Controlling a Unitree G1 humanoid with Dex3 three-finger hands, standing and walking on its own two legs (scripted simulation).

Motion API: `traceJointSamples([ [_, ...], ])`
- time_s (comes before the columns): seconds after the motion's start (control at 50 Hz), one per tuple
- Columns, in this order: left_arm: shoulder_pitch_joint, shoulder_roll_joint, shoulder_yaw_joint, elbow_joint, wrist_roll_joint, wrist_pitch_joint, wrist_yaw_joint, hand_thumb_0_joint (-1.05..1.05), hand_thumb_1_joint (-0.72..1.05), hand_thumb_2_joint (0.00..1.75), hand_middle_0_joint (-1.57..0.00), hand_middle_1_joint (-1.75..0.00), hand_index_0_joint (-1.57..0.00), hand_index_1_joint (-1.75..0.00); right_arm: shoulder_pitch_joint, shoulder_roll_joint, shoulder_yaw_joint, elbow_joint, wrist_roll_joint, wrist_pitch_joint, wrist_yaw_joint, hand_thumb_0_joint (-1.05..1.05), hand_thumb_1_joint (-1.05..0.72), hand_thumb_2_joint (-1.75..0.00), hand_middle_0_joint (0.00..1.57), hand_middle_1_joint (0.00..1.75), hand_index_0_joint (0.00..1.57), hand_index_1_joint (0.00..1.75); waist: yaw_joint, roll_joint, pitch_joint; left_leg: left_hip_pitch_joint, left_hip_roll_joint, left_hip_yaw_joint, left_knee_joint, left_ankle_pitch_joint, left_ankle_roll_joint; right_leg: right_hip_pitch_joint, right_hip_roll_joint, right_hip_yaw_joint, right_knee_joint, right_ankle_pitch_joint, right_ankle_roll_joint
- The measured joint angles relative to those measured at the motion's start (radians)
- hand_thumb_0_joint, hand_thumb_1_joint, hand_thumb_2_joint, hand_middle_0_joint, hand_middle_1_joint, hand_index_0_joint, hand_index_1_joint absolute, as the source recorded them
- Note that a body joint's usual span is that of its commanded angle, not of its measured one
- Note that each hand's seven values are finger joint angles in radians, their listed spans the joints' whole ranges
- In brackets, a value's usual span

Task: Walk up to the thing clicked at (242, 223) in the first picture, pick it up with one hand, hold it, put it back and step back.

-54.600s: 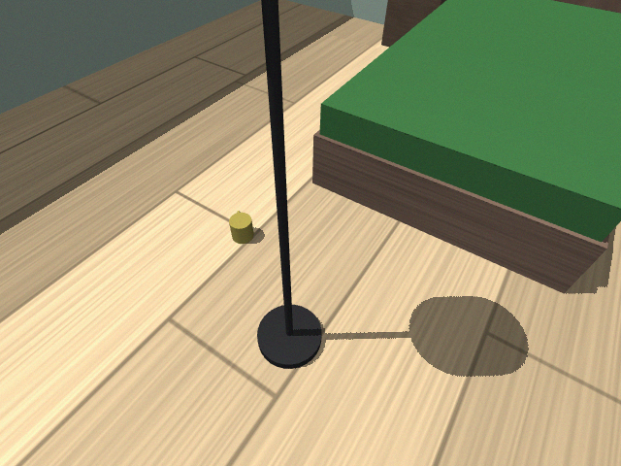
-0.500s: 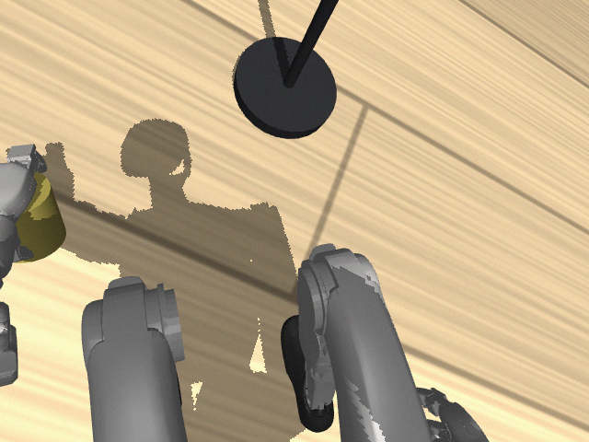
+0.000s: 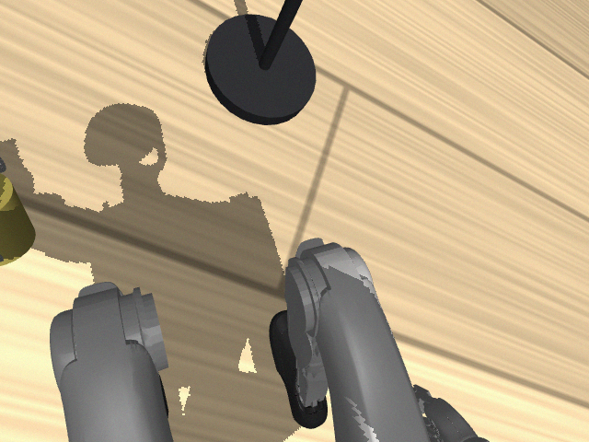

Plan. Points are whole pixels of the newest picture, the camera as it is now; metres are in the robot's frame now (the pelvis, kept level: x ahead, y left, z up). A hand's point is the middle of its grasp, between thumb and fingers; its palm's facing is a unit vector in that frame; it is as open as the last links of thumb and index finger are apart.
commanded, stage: rest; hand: left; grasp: from above
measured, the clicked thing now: out of the picture +0.42 +0.34 -0.23
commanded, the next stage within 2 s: open in 0.06 s
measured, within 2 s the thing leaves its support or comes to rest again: rests again in 1.78 s
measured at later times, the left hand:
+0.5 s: hand out of the picture +0.41 +0.32 -0.21, palm faces -0.46 -0.14 -0.88, open 13.3 cm
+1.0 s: hand out of the picture +0.42 +0.32 -0.22, palm faces -0.46 -0.14 -0.88, open 13.5 cm
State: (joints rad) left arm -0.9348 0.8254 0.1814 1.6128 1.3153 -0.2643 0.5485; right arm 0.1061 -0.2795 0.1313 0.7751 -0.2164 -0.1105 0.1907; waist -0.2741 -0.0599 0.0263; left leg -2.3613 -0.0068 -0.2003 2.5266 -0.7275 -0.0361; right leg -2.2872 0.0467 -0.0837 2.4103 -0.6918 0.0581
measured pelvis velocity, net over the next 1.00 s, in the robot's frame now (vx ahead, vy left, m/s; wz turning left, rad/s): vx -0.01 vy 0.00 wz -0.03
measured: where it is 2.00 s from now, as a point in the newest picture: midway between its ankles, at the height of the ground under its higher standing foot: (231, 416)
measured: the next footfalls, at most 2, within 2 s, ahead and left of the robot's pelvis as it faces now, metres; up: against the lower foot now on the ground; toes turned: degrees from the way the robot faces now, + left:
none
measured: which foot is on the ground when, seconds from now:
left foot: down 0.00-1.00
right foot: down 0.00-1.00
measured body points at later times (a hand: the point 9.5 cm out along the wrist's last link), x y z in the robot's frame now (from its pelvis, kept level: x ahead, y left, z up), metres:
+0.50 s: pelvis -0.01 +0.00 +0.00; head +0.23 +0.11 +0.36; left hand +0.43 +0.33 -0.16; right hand +0.05 -0.26 -0.08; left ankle +0.06 +0.13 -0.27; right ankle +0.10 -0.13 -0.27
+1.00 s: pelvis -0.01 +0.00 +0.00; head +0.24 +0.11 +0.36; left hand +0.44 +0.33 -0.17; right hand +0.06 -0.26 -0.08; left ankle +0.06 +0.13 -0.27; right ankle +0.10 -0.13 -0.27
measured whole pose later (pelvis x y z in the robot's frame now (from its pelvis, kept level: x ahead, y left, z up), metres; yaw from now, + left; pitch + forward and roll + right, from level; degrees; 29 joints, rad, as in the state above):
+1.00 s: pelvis -0.01 +0.00 +0.00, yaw -2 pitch +30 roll -12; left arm -0.97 0.88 0.14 1.71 1.29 -0.23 0.58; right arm 0.10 -0.30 0.19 0.75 -0.25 -0.17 0.24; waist -0.31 -0.07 0.04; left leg -2.36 -0.01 -0.23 2.54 -0.72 -0.03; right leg -2.26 0.05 -0.11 2.39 -0.68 0.06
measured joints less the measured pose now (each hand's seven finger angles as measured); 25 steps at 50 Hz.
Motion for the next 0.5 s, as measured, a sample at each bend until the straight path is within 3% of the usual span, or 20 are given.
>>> traceJointSamples([
  [0.06,-0.019,0.015,-0.026,0.048,-0.002,0.004,0.007,-0.01,-0.45,1.02,-0.22,-1.07,-0.19,-1.01,-0.004,-0.005,0.005,0.001,-0.009,-0.007,0.008,0.00,-0.91,-0.89,0.21,0.30,0.21,0.30,-0.007,-0.004,0.001,-0.001,0.000,-0.002,0.008,-0.001,0.001,-0.001,0.001,-0.001,0.007,0.001,0.002],
  [0.2,-0.037,0.038,-0.035,0.086,-0.013,-0.011,0.023,-0.01,-0.45,1.02,-0.22,-1.07,-0.19,-1.01,-0.011,-0.015,0.020,-0.004,-0.019,-0.025,0.012,0.00,-0.91,-0.89,0.20,0.30,0.21,0.30,-0.006,-0.006,0.017,0.001,0.002,-0.012,0.015,0.005,0.005,0.005,0.007,-0.009,0.003,0.011,0.006],
  [0.5,-0.038,0.063,-0.042,0.127,0.017,-0.013,0.057,0.00,-0.45,1.09,-0.12,-1.19,-0.10,-1.13,-0.005,-0.016,0.049,-0.006,-0.041,-0.046,0.025,0.00,-0.90,-0.89,0.21,0.30,0.21,0.30,-0.027,-0.023,0.015,0.003,-0.001,-0.025,0.026,0.016,0.009,0.019,0.009,-0.021,-0.001,0.024,0.005],
])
